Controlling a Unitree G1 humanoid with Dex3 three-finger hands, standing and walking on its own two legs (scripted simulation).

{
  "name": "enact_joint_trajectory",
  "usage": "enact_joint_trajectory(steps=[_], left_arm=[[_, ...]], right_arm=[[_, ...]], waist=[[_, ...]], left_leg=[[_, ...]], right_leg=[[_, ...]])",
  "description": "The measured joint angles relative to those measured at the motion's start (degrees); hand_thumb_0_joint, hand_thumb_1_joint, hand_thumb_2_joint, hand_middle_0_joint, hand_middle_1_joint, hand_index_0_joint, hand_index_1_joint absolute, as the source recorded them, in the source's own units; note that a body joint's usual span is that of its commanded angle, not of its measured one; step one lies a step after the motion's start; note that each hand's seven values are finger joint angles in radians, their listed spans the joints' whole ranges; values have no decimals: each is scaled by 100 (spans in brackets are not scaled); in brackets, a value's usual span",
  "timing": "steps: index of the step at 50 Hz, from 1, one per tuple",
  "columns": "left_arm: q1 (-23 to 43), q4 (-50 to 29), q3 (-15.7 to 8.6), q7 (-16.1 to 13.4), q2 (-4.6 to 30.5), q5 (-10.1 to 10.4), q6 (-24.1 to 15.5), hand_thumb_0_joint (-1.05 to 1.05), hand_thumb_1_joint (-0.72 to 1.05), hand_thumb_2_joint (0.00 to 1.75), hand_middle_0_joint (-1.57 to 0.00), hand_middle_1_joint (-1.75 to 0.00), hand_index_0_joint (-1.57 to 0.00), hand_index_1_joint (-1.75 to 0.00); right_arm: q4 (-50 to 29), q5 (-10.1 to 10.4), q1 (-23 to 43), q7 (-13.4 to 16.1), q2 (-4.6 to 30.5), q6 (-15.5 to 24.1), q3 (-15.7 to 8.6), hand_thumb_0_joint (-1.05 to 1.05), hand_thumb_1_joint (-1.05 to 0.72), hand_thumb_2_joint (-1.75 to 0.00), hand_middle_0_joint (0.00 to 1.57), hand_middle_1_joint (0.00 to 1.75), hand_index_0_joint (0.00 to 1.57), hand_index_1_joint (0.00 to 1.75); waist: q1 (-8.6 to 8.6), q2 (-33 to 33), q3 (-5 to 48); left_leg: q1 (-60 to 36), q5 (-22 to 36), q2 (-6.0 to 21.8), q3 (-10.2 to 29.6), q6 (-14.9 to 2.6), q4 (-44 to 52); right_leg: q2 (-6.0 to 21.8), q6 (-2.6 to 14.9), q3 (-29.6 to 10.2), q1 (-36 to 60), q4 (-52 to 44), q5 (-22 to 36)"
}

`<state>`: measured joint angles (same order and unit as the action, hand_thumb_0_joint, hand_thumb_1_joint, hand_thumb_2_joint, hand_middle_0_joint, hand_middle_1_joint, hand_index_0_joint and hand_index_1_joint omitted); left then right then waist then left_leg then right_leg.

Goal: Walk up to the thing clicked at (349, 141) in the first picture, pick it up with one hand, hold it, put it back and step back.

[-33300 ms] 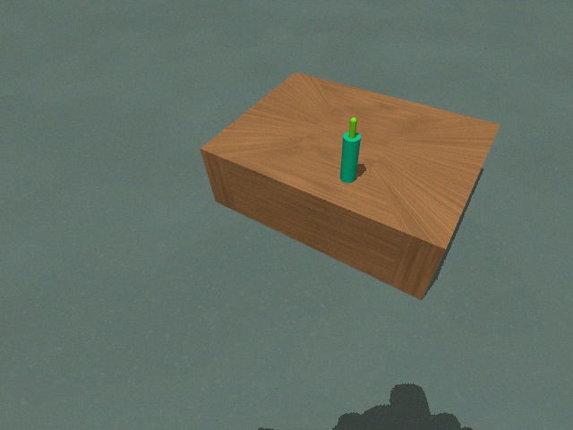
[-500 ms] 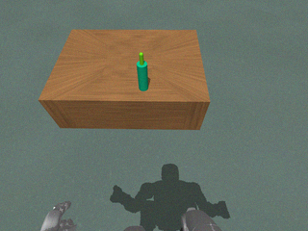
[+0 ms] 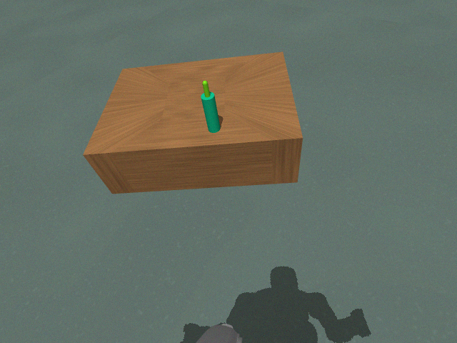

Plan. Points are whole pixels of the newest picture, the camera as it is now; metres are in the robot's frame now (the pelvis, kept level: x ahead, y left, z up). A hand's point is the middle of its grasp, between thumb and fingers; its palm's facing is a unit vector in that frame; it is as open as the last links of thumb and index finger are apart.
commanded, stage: step back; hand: left
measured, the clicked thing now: (209, 106) +1.09 +0.23 -0.30
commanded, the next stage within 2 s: stand in 1.00 s
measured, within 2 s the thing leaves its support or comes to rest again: neither
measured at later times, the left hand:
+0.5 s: hand out of the picture +0.04 +0.25 -0.15, palm faces +0.08 -0.92 -0.38, open 7.4 cm
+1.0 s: hand out of the picture +0.09 +0.28 -0.16, palm faces +0.11 -0.92 -0.37, open 7.4 cm
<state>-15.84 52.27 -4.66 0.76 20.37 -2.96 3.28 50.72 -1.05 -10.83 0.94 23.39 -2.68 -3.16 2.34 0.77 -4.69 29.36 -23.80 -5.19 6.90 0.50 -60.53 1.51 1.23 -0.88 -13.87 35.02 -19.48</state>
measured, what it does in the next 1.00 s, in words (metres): steps on the spot: left foot, then right foot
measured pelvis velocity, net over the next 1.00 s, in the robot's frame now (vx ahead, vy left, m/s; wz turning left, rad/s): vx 0.03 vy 0.00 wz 0.09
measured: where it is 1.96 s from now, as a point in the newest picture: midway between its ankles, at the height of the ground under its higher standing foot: outside the picture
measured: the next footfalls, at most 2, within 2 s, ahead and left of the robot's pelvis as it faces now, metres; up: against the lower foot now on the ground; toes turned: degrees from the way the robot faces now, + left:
left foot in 0.16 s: -0.01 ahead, +0.12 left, +0.00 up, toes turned +4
right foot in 0.46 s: +0.07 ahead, -0.13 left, +0.00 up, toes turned +2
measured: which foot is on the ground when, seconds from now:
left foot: up 0.00-0.14, down 0.16-0.48, up 0.50-0.78, down 0.80-1.00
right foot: down 0.00-0.20, up 0.22-0.44, down 0.46-1.00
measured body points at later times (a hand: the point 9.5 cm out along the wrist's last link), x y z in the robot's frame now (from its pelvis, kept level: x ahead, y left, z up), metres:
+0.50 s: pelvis -0.01 -0.02 -0.01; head -0.01 -0.03 +0.44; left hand +0.03 +0.30 -0.12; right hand +0.07 -0.34 -0.13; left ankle -0.04 +0.12 -0.73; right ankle +0.03 -0.13 -0.73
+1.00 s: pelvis +0.03 +0.00 -0.01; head +0.05 +0.01 +0.44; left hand +0.09 +0.33 -0.13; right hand +0.16 -0.28 -0.13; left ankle +0.04 +0.13 -0.73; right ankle +0.03 -0.13 -0.73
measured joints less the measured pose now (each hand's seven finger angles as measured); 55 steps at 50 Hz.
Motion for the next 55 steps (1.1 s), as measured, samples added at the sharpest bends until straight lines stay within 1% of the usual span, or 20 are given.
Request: enact_joint_trajectory(steps=[3,7,10,13,15,19,22,24,25,27,29,33,37,39,40,41,43,45,47,55], left_arm=[[64,-107,-19,-4,30,-37,-120,1,90,90,-20,-30,-21,-30],[255,-223,-53,22,158,-21,-209,1,90,90,-20,-30,-21,-30],[329,-191,-58,18,301,29,-180,1,90,90,-20,-30,-21,-30],[237,34,-22,43,230,77,-115,1,90,90,-20,-30,-21,-30],[229,133,-6,96,207,96,-123,1,90,90,-20,-30,-21,-30],[243,221,-15,164,218,120,-240,1,90,90,-20,-30,-21,-30],[255,296,-29,162,207,132,-322,1,90,90,-20,-30,-21,-30],[284,376,-33,100,132,115,-415,1,90,90,-20,-30,-21,-30],[301,403,-29,66,74,82,-462,1,90,90,-20,-30,-21,-30],[297,400,1,33,16,47,-519,1,90,90,-20,-30,-21,-30],[291,385,29,13,-27,55,-546,1,90,90,-20,-30,-21,-30],[313,406,110,-33,-94,99,-612,1,90,90,-20,-30,-21,-30],[401,424,146,-77,-43,131,-584,1,90,90,-20,-30,-21,-30],[486,420,154,-100,6,167,-531,1,90,90,-20,-30,-21,-30],[547,417,155,-111,38,186,-498,1,90,90,-20,-30,-21,-30],[623,419,147,-127,80,202,-461,1,90,90,-20,-30,-21,-30],[722,412,148,-152,120,255,-394,1,90,90,-20,-30,-21,-30],[808,458,169,-159,144,282,-358,1,90,90,-20,-30,-21,-30],[887,538,186,-150,159,271,-353,1,90,90,-20,-30,-21,-30],[1018,897,340,-49,62,278,-395,1,90,90,-20,-30,-21,-30]], right_arm=[[160,-9,-240,-23,-3,46,10,1,-91,-90,21,30,20,30],[453,-68,-471,-108,-123,104,30,1,-91,-90,21,30,20,30],[624,-108,-422,-135,-337,229,13,1,-91,-90,21,30,20,30],[563,-119,-483,-189,-379,370,25,1,-91,-90,21,30,20,30],[529,-128,-489,-199,-376,412,25,1,-90,-90,21,30,20,30],[450,-127,-436,-230,-345,464,24,1,-90,-90,21,30,21,30],[406,-114,-381,-256,-253,402,15,1,-90,-90,21,30,21,30],[426,-82,-321,-234,-146,311,-4,1,-90,-90,21,30,21,30],[445,-58,-308,-200,-109,262,-13,1,-90,-90,21,30,20,30],[493,-38,-305,-134,-124,185,-8,1,-91,-90,21,30,20,30],[527,-25,-264,-122,-131,177,8,1,-91,-90,21,30,20,30],[529,-23,-133,-142,-72,221,7,1,-91,-90,21,30,20,30],[572,-27,21,-144,-83,202,1,1,-91,-90,21,30,20,30],[611,-20,79,-139,-115,220,10,1,-91,-90,21,30,20,30],[643,-21,114,-131,-144,236,6,1,-91,-90,21,30,20,30],[692,-27,173,-121,-207,241,4,1,-91,-90,20,30,20,30],[741,-24,265,-126,-297,236,45,1,-91,-90,21,30,20,30],[779,4,367,-142,-348,224,96,1,-91,-90,21,30,20,30],[837,11,493,-145,-402,201,144,1,-91,-90,21,30,20,30],[1043,49,734,-182,-471,349,263,1,-91,-90,21,30,20,30]], waist=[[-27,110,34],[-69,80,87],[-24,-334,-16],[-136,-331,196],[-206,-286,245],[-261,-292,235],[-283,-220,208],[-269,2,152],[-275,136,137],[-197,153,180],[-106,106,160],[-69,204,52],[-69,207,-47],[-100,164,-81],[-115,113,-113],[-98,-10,-174],[-51,-139,-190],[-65,-118,-149],[-79,-86,-118],[-131,-83,73]], left_leg=[[-471,-41,122,-112,61,396],[-1300,-375,390,-482,64,1888],[-1810,565,185,-715,-85,2829],[-1841,529,242,-731,-243,2853],[-1914,550,328,-691,-276,2942],[-1975,592,450,-691,-157,3047],[-1915,427,568,-680,-64,2842],[-1792,154,762,-597,-25,2412],[-1668,5,807,-448,-84,2084],[-1345,-468,601,-262,-127,1386],[-1081,-608,437,-265,-132,920],[-765,-295,484,-200,-97,922],[-845,-46,648,-351,-55,1631],[-1052,378,689,-526,-65,2234],[-1139,816,655,-572,-28,2460],[-1183,895,573,-637,9,2481],[-1185,790,524,-746,11,2430],[-1121,677,597,-747,-12,2308],[-1116,631,683,-738,-11,2269],[-1497,880,680,-765,-2,2864]], right_leg=[[-29,25,179,-103,-25,91],[33,63,505,-223,161,22],[295,17,374,-281,490,-101],[121,30,213,-503,1069,-690],[48,41,161,-615,1345,-749],[97,-4,119,-690,1048,-551],[68,-27,208,-451,320,-207],[-105,-33,343,-256,-51,443],[-191,-13,443,-224,-28,435],[-177,40,486,-227,52,293],[-105,82,451,-169,6,249],[-67,42,495,-25,-178,272],[12,-25,514,-40,-25,122],[86,-82,540,-94,174,-18],[146,-122,540,-131,316,-109],[243,-162,481,-156,444,-183],[295,-180,357,-208,525,-203],[187,-145,292,-179,417,-206],[98,-208,294,-107,258,-99],[89,-284,290,307,-436,222]])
